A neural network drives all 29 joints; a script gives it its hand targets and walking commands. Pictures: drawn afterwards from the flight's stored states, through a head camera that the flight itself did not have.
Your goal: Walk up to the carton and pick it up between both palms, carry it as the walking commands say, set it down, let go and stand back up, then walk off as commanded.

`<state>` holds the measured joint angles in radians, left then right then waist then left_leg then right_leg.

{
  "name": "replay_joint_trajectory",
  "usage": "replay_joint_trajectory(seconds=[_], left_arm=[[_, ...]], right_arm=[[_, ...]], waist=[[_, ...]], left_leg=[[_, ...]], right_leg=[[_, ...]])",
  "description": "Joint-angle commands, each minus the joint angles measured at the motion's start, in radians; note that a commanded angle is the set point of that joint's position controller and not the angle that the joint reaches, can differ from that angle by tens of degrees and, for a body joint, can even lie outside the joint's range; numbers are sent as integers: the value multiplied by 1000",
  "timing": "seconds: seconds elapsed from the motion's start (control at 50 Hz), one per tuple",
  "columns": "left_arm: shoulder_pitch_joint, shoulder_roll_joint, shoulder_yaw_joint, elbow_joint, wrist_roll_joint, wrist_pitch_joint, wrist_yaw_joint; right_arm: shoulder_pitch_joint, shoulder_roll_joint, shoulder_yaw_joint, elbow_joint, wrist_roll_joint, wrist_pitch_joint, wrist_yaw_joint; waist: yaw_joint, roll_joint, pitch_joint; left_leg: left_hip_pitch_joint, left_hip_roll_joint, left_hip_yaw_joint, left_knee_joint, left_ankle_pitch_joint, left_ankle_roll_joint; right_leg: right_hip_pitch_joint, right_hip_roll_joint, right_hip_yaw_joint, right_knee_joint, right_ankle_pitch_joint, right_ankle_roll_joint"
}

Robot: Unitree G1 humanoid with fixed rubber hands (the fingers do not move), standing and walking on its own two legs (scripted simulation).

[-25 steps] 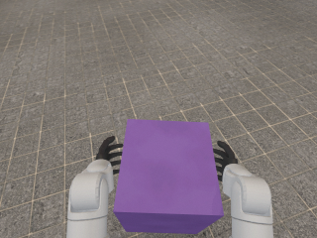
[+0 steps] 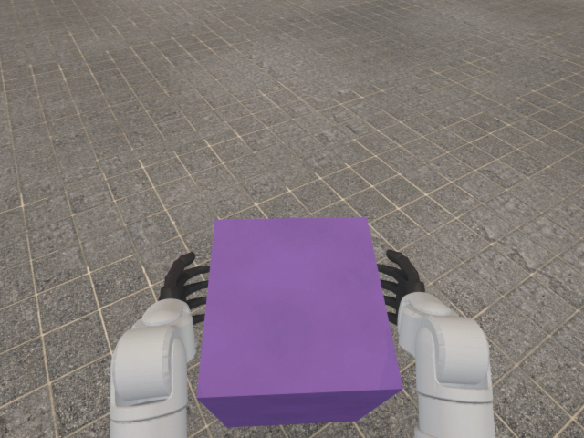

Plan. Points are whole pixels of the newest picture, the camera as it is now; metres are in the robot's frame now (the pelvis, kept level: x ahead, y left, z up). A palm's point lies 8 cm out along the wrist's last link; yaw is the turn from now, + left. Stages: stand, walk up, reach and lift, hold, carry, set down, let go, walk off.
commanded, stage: carry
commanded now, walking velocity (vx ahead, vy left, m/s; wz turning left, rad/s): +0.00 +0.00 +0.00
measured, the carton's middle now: (292, 329) +0.28 +0.00 +0.00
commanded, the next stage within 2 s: none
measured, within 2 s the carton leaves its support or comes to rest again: neither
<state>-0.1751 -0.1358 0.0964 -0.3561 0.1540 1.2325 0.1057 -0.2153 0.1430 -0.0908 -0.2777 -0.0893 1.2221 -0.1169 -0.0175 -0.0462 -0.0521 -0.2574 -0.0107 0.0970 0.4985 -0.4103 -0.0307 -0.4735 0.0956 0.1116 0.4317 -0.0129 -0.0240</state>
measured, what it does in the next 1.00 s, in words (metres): walks backwards: right foot, then left foot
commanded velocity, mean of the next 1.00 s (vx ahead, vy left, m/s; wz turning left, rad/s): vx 0.00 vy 0.00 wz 0.00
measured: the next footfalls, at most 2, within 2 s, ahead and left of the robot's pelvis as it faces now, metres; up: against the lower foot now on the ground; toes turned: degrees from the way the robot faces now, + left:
right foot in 0.30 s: +0.01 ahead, -0.13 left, +0.00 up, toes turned +6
left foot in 0.56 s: -0.03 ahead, +0.08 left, +0.00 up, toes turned -8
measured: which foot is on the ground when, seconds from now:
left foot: down 0.00-0.30, up 0.32-0.54, down 0.56-1.00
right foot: up 0.00-0.28, down 0.30-1.00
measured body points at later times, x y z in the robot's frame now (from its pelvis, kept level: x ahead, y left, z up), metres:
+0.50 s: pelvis -0.08 -0.04 +0.00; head -0.05 -0.06 +0.45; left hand +0.23 +0.05 +0.07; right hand +0.17 -0.24 +0.05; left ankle -0.06 +0.10 -0.71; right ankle -0.03 -0.14 -0.73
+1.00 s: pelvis -0.13 -0.03 +0.00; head -0.17 -0.04 +0.45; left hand +0.16 +0.08 +0.07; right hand +0.13 -0.21 +0.06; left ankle -0.07 +0.09 -0.73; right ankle -0.03 -0.14 -0.73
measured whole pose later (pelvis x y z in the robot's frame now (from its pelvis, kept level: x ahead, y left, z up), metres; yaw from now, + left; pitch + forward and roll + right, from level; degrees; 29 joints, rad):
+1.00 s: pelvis -0.13 -0.03 +0.00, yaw -6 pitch +0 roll +1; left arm -0.21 -0.14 0.10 -0.14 0.17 1.17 0.10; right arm -0.21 0.14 -0.13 -0.11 -0.15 1.17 -0.08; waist 0.00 0.00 -0.10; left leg -0.34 0.04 0.06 0.58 -0.24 -0.02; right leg -0.42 -0.01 -0.06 0.51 -0.09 -0.03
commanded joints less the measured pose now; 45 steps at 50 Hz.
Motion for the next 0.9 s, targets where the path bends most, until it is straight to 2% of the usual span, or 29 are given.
replay_joint_trajectory(seconds=[0.0,0.02,0.04,0.08,0.12,0.14,0.18,0.22,0.26,0.28,0.3,0.32,0.36,0.4,0.48,0.5,0.52,0.54,0.56,0.6,0.64,0.68,0.7,0.72,0.74,0.76,0.78,0.86,0.88], left_arm=[[-569,-902,-702,-114,-472,-9,-300],[-576,-946,-699,-65,-470,-9,-297],[-653,-967,-739,-128,-513,-11,-289],[-587,-934,-753,-113,-498,-9,-284],[-547,-915,-757,-100,-475,5,-266],[-652,-947,-780,-126,-524,9,-272],[-555,-890,-750,-64,-492,26,-269],[-494,-922,-746,-29,-502,26,-274],[-480,-947,-721,18,-486,20,-279],[-520,-950,-736,2,-501,13,-280],[-468,-934,-711,-8,-475,-3,-281],[-514,-980,-709,-34,-488,-12,-283],[-519,-998,-730,-100,-494,-28,-285],[-545,-984,-703,-142,-472,-35,-269],[-410,-948,-659,-80,-423,-19,-262],[-349,-935,-657,-31,-397,-9,-256],[-350,-942,-666,-34,-406,-21,-257],[-398,-936,-682,-54,-404,-21,-251],[-455,-938,-682,-63,-411,-24,-254],[-433,-930,-636,54,-377,-30,-264],[-537,-950,-684,13,-410,-48,-255],[-559,-962,-704,3,-436,-59,-266],[-591,-930,-679,23,-433,-78,-276],[-609,-938,-721,-62,-477,-69,-280],[-623,-946,-663,76,-427,-88,-286],[-650,-955,-740,-70,-490,-77,-280],[-615,-956,-741,-46,-495,-60,-282],[-545,-922,-681,70,-440,-47,-283],[-523,-884,-594,194,-377,-75,-283]], right_arm=[[-510,988,727,-150,395,-14,259],[-580,967,723,-191,379,-15,257],[-574,991,718,-152,405,-6,265],[-558,930,697,-172,393,-2,273],[-469,922,683,-139,400,6,279],[-531,958,666,-123,406,8,271],[-425,927,649,-46,379,22,271],[-411,919,653,-79,355,14,265],[-526,930,679,-126,374,12,261],[-477,931,670,-55,350,13,264],[-466,945,712,-118,362,1,267],[-488,997,728,-113,374,10,263],[-549,1014,776,-207,428,-16,270],[-597,1036,803,-238,468,-19,274],[-530,1000,796,-197,463,3,278],[-482,954,780,-181,435,7,280],[-533,941,785,-214,453,0,285],[-493,949,765,-172,442,2,291],[-501,940,755,-163,423,-2,297],[-486,949,692,-19,384,-18,295],[-518,947,657,-12,377,-32,305],[-540,972,667,-30,389,-47,300],[-518,954,634,30,353,-65,292],[-547,979,692,-75,393,-61,288],[-561,956,595,25,318,-92,282],[-578,990,680,-98,390,-82,279],[-575,967,692,-108,388,-68,268],[-515,915,636,-13,329,-54,272],[-473,913,577,142,280,-74,269]], waist=[[-14,315,-158],[1,109,-156],[9,76,-155],[20,177,-187],[5,352,-155],[-4,287,-156],[-11,347,-214],[2,315,-300],[8,145,-336],[9,-2,-365],[11,-220,-395],[21,-311,-382],[21,-138,-396],[20,-122,-396],[11,-137,-446],[7,-63,-435],[11,-73,-437],[15,50,-403],[12,61,-375],[19,181,-274],[15,130,-285],[10,91,-237],[6,18,-239],[3,-35,-212],[-1,1,-236],[1,40,-277],[1,51,-271],[7,100,-258],[9,73,-286]], left_leg=[[27,593,-388,-305,-133,274],[0,461,-280,-237,41,204],[55,369,-160,-182,187,130],[-29,283,10,-146,130,77],[-42,254,-6,-140,140,86],[-28,272,-44,-128,187,88],[36,325,-110,-89,308,119],[81,296,-50,56,477,90],[28,250,-32,169,468,11],[-148,188,-4,292,179,-34],[-254,143,13,294,-81,-57],[-202,118,-17,363,-200,-40],[-197,101,-22,353,-134,-28],[-204,83,-35,306,-75,-20],[-62,56,-6,48,96,-2],[3,84,-28,4,153,4],[57,100,-53,-33,158,12],[70,166,-115,-74,227,26],[75,239,-206,-91,334,55],[-84,201,-169,-117,219,61],[-54,168,-97,-110,148,33],[-61,117,-84,-94,-62,24],[-56,93,-52,-33,-101,21],[-44,81,-49,-17,-52,19],[-6,74,-43,-15,21,10],[33,89,-60,-20,30,21],[-60,117,-116,-73,-37,35],[-108,146,-164,-128,-127,57],[-101,123,-132,-80,-90,48]], right_leg=[[-261,-98,-40,755,-547,85],[-189,-130,-23,790,-394,53],[-193,-119,-69,749,-345,43],[-81,-102,-169,612,-319,58],[-45,-65,-224,536,-350,60],[-7,-80,-224,457,-369,55],[25,-92,-228,326,-365,49],[123,-66,-247,83,-260,38],[282,-204,-101,-37,-16,37],[418,-363,102,16,340,0],[482,-436,121,49,594,-63],[417,-399,127,53,573,-104],[406,-365,42,40,428,-81],[458,-352,-14,60,420,-86],[430,-302,-49,30,96,-55],[381,-285,-50,66,112,-54],[338,-254,-46,52,3,-47],[270,-218,-61,64,-151,-26],[209,-175,-110,84,-159,-7],[265,-160,-111,42,-177,-11],[276,-179,-105,32,-109,-12],[193,-200,-19,-63,-370,-13],[161,-208,5,-100,-481,-3],[143,-215,8,-133,-484,2],[116,-231,15,-146,-489,3],[126,-201,-30,-108,-401,13],[182,-169,-90,-44,-353,18],[167,-161,-70,-7,-323,12],[203,-182,-40,-35,-343,5]])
